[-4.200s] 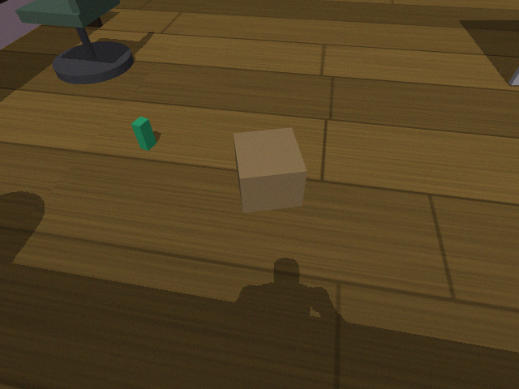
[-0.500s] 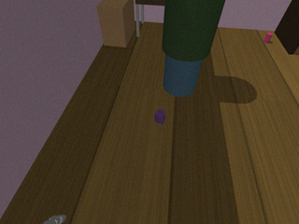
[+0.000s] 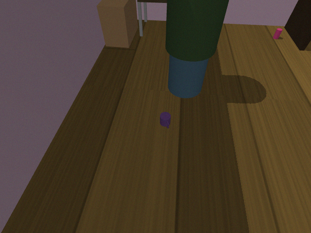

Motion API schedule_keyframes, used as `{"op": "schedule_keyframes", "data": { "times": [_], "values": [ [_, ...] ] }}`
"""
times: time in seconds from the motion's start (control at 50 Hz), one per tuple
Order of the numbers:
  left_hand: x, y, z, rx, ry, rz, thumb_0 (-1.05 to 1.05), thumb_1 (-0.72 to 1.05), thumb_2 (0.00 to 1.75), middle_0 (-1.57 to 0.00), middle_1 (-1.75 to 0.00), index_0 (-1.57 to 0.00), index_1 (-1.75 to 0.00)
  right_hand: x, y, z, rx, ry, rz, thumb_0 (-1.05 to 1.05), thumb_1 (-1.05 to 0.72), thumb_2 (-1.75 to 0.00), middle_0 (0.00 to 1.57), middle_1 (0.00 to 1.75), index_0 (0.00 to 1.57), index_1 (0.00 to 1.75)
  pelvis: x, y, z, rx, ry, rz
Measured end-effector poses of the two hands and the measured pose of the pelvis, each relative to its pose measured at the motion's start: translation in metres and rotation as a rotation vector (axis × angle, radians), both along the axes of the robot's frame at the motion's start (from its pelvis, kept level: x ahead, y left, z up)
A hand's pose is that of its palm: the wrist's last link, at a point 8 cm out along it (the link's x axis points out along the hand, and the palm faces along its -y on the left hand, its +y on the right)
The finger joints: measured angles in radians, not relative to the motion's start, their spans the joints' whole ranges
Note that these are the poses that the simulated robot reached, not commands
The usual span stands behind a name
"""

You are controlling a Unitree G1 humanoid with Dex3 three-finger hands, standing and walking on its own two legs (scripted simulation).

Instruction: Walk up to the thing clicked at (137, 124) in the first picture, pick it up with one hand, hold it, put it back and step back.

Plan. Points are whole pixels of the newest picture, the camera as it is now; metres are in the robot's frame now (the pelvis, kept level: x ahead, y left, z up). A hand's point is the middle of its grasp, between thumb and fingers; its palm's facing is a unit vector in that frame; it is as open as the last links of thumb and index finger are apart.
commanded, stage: stand
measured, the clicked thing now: out of the picture +0.94 -1.43 -0.69
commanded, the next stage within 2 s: none
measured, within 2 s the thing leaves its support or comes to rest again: neither
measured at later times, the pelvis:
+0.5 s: pelvis +0.00 -0.01 +0.00, yaw -1 degrees
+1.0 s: pelvis +0.01 -0.01 +0.00, yaw -1 degrees
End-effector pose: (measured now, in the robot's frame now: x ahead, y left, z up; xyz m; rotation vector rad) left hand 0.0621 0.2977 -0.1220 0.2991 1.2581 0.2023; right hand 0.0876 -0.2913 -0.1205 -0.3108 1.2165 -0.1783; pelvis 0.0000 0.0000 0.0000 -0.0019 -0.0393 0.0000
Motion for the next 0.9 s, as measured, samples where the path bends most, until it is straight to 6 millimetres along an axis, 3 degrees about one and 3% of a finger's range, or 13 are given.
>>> {"op": "schedule_keyframes", "data": {
  "times": [0.46,0.9],
  "values": [
    [0.014,-0.010,0.003,0.006,-0.023,-0.034,0.00,0.90,0.90,-0.20,-0.30,-0.20,-0.30,-0.026,-0.014,-0.003,-0.004,0.041,-0.036,0.01,-0.90,-0.90,0.20,0.30,0.20,0.30,0.001,-0.009,0.000,0.003,0.002,-0.013],
    [0.024,-0.015,0.004,0.006,-0.029,-0.044,0.00,0.90,0.90,-0.20,-0.30,-0.20,-0.30,-0.015,-0.018,-0.002,-0.006,0.026,-0.032,0.01,-0.90,-0.90,0.20,0.30,0.20,0.30,0.009,-0.013,0.000,0.003,0.006,-0.020]
  ]
}}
